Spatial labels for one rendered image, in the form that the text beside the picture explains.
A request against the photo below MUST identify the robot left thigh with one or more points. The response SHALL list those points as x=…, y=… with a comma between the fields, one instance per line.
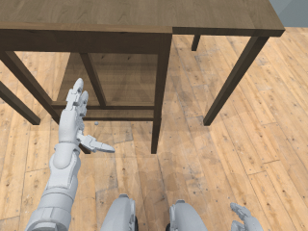
x=121, y=213

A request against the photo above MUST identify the robot left hand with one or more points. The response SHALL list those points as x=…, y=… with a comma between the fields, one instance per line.
x=71, y=120

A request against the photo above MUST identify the robot thigh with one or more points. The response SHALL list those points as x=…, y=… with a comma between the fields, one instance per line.
x=183, y=217
x=121, y=213

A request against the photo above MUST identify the chair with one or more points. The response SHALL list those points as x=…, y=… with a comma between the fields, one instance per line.
x=123, y=67

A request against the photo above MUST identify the robot right hand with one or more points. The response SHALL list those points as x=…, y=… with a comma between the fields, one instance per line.
x=250, y=223

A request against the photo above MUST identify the robot right thigh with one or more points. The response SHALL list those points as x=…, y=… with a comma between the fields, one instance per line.
x=183, y=217

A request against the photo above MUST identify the table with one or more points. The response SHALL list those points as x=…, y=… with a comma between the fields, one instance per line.
x=233, y=18

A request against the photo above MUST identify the left robot forearm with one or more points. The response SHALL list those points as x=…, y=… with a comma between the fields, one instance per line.
x=53, y=211

